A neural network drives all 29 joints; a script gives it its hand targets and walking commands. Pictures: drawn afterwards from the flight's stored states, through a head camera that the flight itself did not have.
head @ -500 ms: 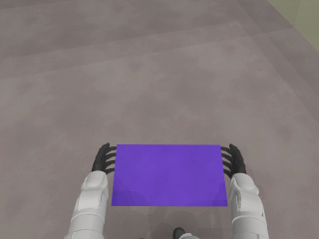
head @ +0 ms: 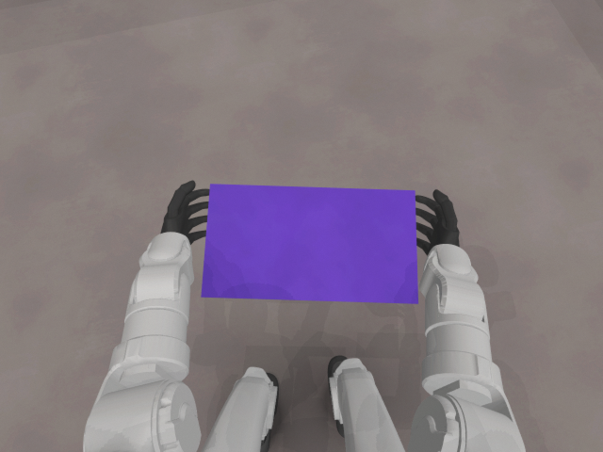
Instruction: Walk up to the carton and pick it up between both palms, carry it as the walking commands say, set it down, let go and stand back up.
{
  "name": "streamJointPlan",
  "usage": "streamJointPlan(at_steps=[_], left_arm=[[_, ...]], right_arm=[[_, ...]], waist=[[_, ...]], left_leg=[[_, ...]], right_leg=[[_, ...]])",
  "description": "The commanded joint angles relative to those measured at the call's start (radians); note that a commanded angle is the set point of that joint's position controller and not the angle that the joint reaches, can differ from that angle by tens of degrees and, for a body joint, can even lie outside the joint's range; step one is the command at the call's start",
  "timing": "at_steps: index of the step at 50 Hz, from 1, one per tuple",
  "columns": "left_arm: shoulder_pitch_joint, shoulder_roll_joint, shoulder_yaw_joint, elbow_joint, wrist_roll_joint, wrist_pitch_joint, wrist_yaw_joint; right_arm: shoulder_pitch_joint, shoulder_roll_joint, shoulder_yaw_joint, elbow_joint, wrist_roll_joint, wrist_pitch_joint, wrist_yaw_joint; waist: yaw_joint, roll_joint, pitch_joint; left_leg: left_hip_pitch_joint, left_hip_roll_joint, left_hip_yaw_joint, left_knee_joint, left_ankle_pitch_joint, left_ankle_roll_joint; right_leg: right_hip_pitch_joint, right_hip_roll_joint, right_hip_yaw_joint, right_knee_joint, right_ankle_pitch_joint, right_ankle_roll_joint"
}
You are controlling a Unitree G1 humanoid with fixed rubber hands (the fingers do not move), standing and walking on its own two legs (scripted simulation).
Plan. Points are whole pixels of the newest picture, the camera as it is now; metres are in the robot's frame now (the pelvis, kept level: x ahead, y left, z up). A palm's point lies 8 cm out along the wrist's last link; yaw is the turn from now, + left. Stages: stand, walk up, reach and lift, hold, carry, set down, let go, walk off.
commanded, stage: set down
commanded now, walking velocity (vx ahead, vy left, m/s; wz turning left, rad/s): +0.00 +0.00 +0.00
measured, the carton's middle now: (309, 250) +0.40 -0.01 -0.15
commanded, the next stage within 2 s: none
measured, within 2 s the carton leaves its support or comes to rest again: neither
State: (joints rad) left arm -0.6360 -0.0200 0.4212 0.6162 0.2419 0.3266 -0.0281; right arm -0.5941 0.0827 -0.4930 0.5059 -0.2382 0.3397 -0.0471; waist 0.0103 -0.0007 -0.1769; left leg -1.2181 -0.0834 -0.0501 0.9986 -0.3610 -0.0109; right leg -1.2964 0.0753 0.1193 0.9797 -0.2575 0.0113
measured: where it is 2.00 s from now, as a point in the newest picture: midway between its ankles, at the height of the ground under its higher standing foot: (303, 420)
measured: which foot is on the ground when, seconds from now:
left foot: down 0.00-1.00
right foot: down 0.00-1.00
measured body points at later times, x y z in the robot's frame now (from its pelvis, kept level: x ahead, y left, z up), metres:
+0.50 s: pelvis -0.01 +0.01 -0.07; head +0.21 +0.00 +0.32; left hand +0.43 +0.20 -0.15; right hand +0.42 -0.17 -0.16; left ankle +0.04 +0.12 -0.65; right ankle +0.09 -0.11 -0.65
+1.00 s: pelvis -0.02 +0.01 -0.15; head +0.24 +0.01 +0.21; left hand +0.45 +0.19 -0.26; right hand +0.44 -0.17 -0.25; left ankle +0.04 +0.12 -0.65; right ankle +0.09 -0.11 -0.65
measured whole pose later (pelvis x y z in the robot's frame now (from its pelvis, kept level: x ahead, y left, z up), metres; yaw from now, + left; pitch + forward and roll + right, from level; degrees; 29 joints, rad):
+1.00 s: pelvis -0.02 +0.01 -0.15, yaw +3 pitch +52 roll +2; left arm -0.85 0.11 0.31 0.72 0.08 0.30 0.12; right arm -0.83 0.00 -0.45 0.64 -0.13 0.27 -0.13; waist -0.04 0.00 -0.34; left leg -1.98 -0.13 -0.04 1.61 -0.53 -0.02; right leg -2.04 0.08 0.08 1.56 -0.42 0.04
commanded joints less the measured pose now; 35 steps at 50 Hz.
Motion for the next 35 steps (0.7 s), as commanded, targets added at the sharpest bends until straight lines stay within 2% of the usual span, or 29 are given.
streamJointPlan(at_steps=[1,2,3,4,5,6,8,9,11,12,13,15,17,18,20,21,22,23,25,26,27,28,29,30,31,32,33,34,35], left_arm=[[-0.525,-0.892,-0.479,0.013,-0.163,-0.02,-0.36],[-0.489,-0.928,-0.515,0.017,-0.182,-0.023,-0.371],[-0.547,-0.875,-0.517,-0.008,-0.19,-0.017,-0.376],[-0.543,-0.919,-0.53,-0.005,-0.208,-0.028,-0.39],[-0.498,-0.875,-0.526,0.028,-0.226,-0.028,-0.392],[-0.609,-0.848,-0.543,-0.042,-0.259,-0.045,-0.403],[-0.533,-0.843,-0.555,-0.04,-0.255,-0.051,-0.407],[-0.583,-0.802,-0.549,-0.027,-0.265,-0.064,-0.414],[-0.622,-0.778,-0.546,-0.012,-0.245,-0.061,-0.401],[-0.634,-0.741,-0.522,-0.034,-0.231,-0.064,-0.385],[-0.637,-0.732,-0.543,-0.06,-0.233,-0.072,-0.369],[-0.613,-0.752,-0.534,0.017,-0.206,-0.068,-0.347],[-0.632,-0.761,-0.484,0.056,-0.211,-0.068,-0.338],[-0.662,-0.778,-0.486,0.042,-0.23,-0.064,-0.333],[-0.696,-0.8,-0.515,-0.001,-0.238,-0.06,-0.323],[-0.71,-0.799,-0.548,-0.01,-0.244,-0.061,-0.32],[-0.742,-0.787,-0.539,-0.007,-0.237,-0.053,-0.315],[-0.732,-0.808,-0.532,-0.025,-0.24,-0.058,-0.294],[-0.766,-0.844,-0.553,-0.035,-0.261,-0.045,-0.295],[-0.687,-0.901,-0.56,0.029,-0.256,-0.03,-0.284],[-0.722,-0.893,-0.556,0.009,-0.257,-0.04,-0.283],[-0.707,-0.868,-0.546,0.073,-0.25,-0.028,-0.28],[-0.763,-0.854,-0.575,0.026,-0.266,-0.042,-0.276],[-0.77,-0.829,-0.58,-0.031,-0.275,-0.058,-0.269],[-0.779,-0.883,-0.593,-0.023,-0.283,-0.063,-0.254],[-0.718,-0.854,-0.584,0.001,-0.272,-0.071,-0.254],[-0.707,-0.787,-0.529,0.064,-0.239,-0.062,-0.247],[-0.677,-0.815,-0.535,0.084,-0.247,-0.064,-0.242],[-0.675,-0.783,-0.517,0.07,-0.216,-0.072,-0.225]], right_arm=[[-0.58,0.904,0.701,0.01,0.162,0.008,0.34],[-0.588,0.887,0.716,-0.051,0.144,-0.001,0.34],[-0.532,0.932,0.701,0.031,0.147,0.021,0.333],[-0.511,0.934,0.698,0.004,0.14,0.011,0.322],[-0.463,0.935,0.707,0.003,0.135,0.012,0.311],[-0.467,0.952,0.678,0.045,0.101,0.011,0.296],[-0.468,0.968,0.73,0.015,0.145,0.002,0.289],[-0.479,0.943,0.718,0.04,0.147,-0.013,0.27],[-0.509,0.892,0.654,0.091,0.132,-0.011,0.282],[-0.559,0.926,0.681,0.091,0.17,-0.018,0.282],[-0.562,0.93,0.675,0.124,0.196,-0.017,0.288],[-0.577,0.851,0.632,0.102,0.183,-0.034,0.295],[-0.616,0.858,0.629,0.141,0.194,-0.029,0.29],[-0.626,0.774,0.59,0.129,0.15,-0.026,0.292],[-0.671,0.824,0.648,0.094,0.199,-0.034,0.291],[-0.645,0.884,0.657,0.096,0.203,-0.03,0.293],[-0.586,0.841,0.605,0.181,0.185,-0.012,0.297],[-0.681,0.819,0.622,0.13,0.209,-0.032,0.318],[-0.686,0.802,0.599,0.138,0.189,-0.029,0.312],[-0.663,0.755,0.594,0.134,0.19,-0.031,0.318],[-0.693,0.799,0.605,0.115,0.183,-0.033,0.326],[-0.695,0.741,0.57,0.133,0.176,-0.032,0.324],[-0.683,0.771,0.559,0.141,0.159,-0.036,0.329],[-0.647,0.802,0.557,0.163,0.172,-0.033,0.331],[-0.679,0.769,0.58,0.127,0.199,-0.055,0.334],[-0.706,0.763,0.601,0.076,0.216,-0.066,0.324],[-0.672,0.774,0.571,0.196,0.204,-0.044,0.328],[-0.711,0.771,0.584,0.13,0.228,-0.057,0.331],[-0.72,0.788,0.601,0.128,0.231,-0.053,0.328]], waist=[[0.051,-0.071,-0.798],[0.004,-0.133,-0.926],[0.001,-0.09,-0.89],[-0.034,-0.097,-0.953],[-0.025,-0.126,-0.933],[-0.093,-0.189,-0.903],[-0.006,-0.121,-0.944],[-0.003,-0.11,-0.95],[-0.02,-0.047,-0.865],[0.054,-0.034,-0.873],[0.067,0.02,-0.807],[0.023,0.064,-0.83],[0.033,0.012,-0.799],[-0.053,-0.019,-0.821],[0.03,0.026,-0.878],[-0.004,-0.031,-0.964],[-0.042,0.039,-0.872],[-0.013,0.031,-0.87],[-0.049,0.041,-0.937],[-0.068,0.089,-0.945],[-0.081,0.039,-0.962],[-0.091,0.058,-0.904],[-0.158,-0.01,-0.957],[-0.095,0.01,-0.974],[-0.083,0.061,-1.055],[-0.073,0.055,-1.07],[0.008,0.059,-0.923],[-0.012,0.033,-0.987],[0.018,0.025,-0.98]], left_leg=[[0.043,-0.035,0.071,-0.021,0.069,0.031],[0.077,-0.042,0.063,-0.003,0.198,0.026],[0.03,-0.035,0.064,0.008,0.124,0.035],[-0.021,-0.041,0.077,0.039,0.2,0.025],[-0.049,-0.033,0.063,0.034,0.274,0.031],[-0.092,-0.034,0.053,0.057,0.208,0.032],[-0.131,-0.05,0.071,0.049,0.215,0.026],[-0.243,-0.047,0.072,0.091,0.203,0.016],[-0.199,-0.051,0.068,0.067,0.157,0.014],[-0.189,-0.053,0.07,0.076,0.137,0.019],[-0.183,-0.039,0.077,0.084,0.109,0.016],[-0.133,-0.041,0.066,0.086,0.118,0.011],[-0.218,-0.048,0.086,0.115,0.065,0.016],[-0.218,-0.047,0.051,0.102,0.068,0.012],[-0.165,-0.049,0.069,0.111,0.075,0.013],[-0.131,-0.049,0.075,0.147,0.102,0.014],[-0.165,-0.041,0.088,0.155,0.038,0.006],[-0.096,-0.04,0.05,0.133,0.095,0.005],[-0.13,-0.059,0.071,0.186,0.104,-0.008],[-0.045,-0.051,0.053,0.184,0.12,-0.021],[-0.067,-0.053,0.053,0.2,0.155,-0.013],[-0.095,-0.047,0.041,0.216,0.137,-0.012],[-0.113,-0.043,0.025,0.229,0.164,-0.016],[-0.107,-0.039,0.037,0.251,0.247,-0.016],[-0.069,-0.039,0.045,0.264,0.3,-0.032],[-0.09,-0.045,0.052,0.295,0.308,-0.028],[-0.187,-0.042,0.06,0.269,0.248,-0.018],[-0.132,-0.039,0.045,0.29,0.283,-0.011],[-0.152,-0.041,0.046,0.297,0.254,-0.004]], right_leg=[[0.641,-0.007,-0.044,-0.027,0.09,0.009],[0.652,0.019,-0.085,0.01,0.238,0.013],[0.681,0.006,-0.072,0.023,0.194,0.026],[0.731,0.003,-0.063,0.021,0.308,0.022],[0.729,0.002,-0.056,0.054,0.449,0.026],[0.698,-0.004,-0.042,0.042,0.361,0.04],[0.759,-0.013,-0.008,0.039,0.378,0.033],[0.782,-0.023,0.03,0.051,0.44,0.024],[0.552,0.0,-0.053,0.07,0.295,0.033],[0.535,0.001,-0.045,0.096,0.268,0.029],[0.485,-0.007,-0.027,0.092,0.206,0.02],[0.351,0.012,-0.059,0.128,0.186,0.013],[0.378,0.009,-0.053,0.124,0.113,0.02],[0.328,0.031,-0.105,0.165,0.144,0.011],[0.351,0.03,-0.106,0.197,0.128,0.012],[0.359,0.035,-0.124,0.189,0.135,0.021],[0.308,0.035,-0.112,0.184,0.074,0.003],[0.181,0.048,-0.154,0.242,0.087,0.0],[0.196,0.054,-0.144,0.255,0.094,-0.005],[0.134,0.049,-0.163,0.275,0.065,-0.01],[0.118,0.052,-0.166,0.276,0.095,-0.006],[0.043,0.049,-0.163,0.3,0.082,-0.013],[0.064,0.057,-0.19,0.302,0.118,-0.006],[0.064,0.044,-0.157,0.328,0.182,-0.008],[0.066,0.052,-0.168,0.346,0.208,-0.008],[0.073,0.04,-0.163,0.359,0.228,-0.003],[0.041,0.033,-0.133,0.355,0.202,-0.003],[0.037,0.04,-0.156,0.377,0.219,0.002],[0.017,0.044,-0.14,0.394,0.189,0.005]])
